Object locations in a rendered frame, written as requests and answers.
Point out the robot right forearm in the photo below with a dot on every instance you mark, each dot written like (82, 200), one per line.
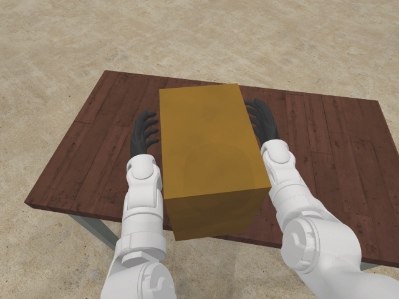
(289, 194)

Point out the robot right hand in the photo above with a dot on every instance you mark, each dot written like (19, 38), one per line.
(266, 126)

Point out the robot left forearm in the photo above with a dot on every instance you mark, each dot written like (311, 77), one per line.
(142, 222)

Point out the robot left hand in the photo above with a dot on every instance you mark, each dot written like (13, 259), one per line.
(138, 144)

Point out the robot right upper arm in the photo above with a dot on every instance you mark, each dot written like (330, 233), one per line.
(326, 256)

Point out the carton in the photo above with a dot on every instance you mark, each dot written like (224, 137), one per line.
(214, 176)

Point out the robot left upper arm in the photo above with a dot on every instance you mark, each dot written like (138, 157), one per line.
(149, 280)

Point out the table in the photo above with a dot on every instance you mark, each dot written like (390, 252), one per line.
(343, 148)

